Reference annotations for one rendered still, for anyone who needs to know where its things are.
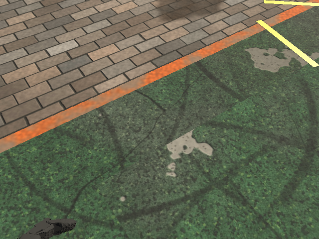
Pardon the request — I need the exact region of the robot left hand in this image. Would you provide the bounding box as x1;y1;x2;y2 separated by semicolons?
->
17;218;77;239

